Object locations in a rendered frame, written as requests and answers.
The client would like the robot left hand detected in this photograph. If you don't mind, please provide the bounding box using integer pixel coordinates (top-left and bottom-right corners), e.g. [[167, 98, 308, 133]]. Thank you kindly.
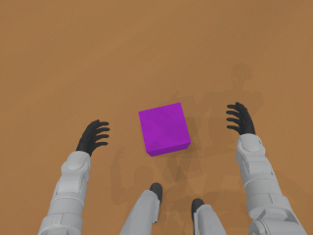
[[75, 119, 110, 157]]

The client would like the robot right forearm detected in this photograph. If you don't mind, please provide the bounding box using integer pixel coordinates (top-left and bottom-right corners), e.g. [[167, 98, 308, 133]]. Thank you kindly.
[[236, 133, 307, 235]]

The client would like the robot left forearm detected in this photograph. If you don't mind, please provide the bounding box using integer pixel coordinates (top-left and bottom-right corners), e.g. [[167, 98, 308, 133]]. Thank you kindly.
[[37, 151, 91, 235]]

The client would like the right robot shin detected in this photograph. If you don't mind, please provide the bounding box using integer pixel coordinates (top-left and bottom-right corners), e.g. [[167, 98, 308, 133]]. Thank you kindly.
[[197, 204, 213, 212]]

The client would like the robot right hand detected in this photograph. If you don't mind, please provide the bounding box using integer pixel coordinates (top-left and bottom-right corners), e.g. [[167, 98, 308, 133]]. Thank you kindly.
[[226, 102, 256, 135]]

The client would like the carton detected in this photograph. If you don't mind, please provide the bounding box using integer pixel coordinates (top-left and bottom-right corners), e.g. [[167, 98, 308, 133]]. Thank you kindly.
[[138, 102, 191, 157]]

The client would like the right robot upper arm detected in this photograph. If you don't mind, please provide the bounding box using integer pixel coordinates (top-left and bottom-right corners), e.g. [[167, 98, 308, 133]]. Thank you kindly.
[[248, 218, 306, 235]]

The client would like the left robot thigh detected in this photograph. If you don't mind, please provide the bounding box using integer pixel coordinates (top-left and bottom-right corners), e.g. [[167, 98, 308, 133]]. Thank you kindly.
[[118, 195, 160, 235]]

